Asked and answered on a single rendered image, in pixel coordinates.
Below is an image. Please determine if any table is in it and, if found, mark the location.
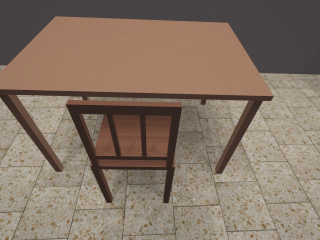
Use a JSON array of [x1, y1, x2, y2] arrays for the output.
[[0, 16, 274, 174]]

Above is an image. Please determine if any chair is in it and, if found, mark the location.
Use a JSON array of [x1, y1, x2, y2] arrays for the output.
[[66, 100, 182, 204]]

